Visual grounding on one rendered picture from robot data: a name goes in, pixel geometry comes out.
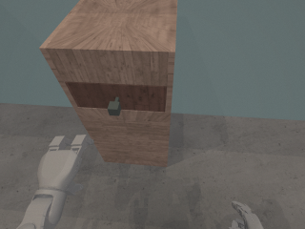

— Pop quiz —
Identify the handle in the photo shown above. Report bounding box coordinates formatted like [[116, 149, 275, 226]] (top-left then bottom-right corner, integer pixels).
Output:
[[107, 96, 121, 116]]

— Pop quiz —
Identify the robot left forearm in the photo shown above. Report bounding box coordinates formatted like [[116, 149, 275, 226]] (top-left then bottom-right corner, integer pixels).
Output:
[[16, 188, 67, 229]]

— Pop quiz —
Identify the drawer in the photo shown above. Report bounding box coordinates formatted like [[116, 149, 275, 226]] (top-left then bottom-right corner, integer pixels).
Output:
[[65, 81, 167, 113]]

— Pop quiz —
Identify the robot right hand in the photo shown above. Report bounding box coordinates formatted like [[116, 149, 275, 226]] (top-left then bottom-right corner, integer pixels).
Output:
[[229, 200, 264, 229]]

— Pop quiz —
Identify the cabinet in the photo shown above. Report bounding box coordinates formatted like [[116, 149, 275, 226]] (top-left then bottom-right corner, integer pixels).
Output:
[[39, 0, 177, 167]]

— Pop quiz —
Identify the robot left hand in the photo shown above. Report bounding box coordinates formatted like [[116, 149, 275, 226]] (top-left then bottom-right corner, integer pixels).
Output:
[[37, 135, 94, 196]]

